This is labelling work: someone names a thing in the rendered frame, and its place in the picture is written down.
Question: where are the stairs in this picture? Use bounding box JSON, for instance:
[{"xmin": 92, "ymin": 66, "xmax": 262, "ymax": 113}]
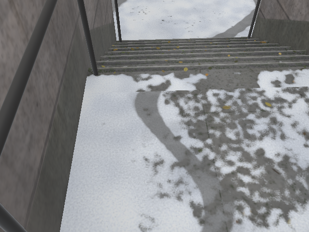
[{"xmin": 96, "ymin": 37, "xmax": 309, "ymax": 68}]

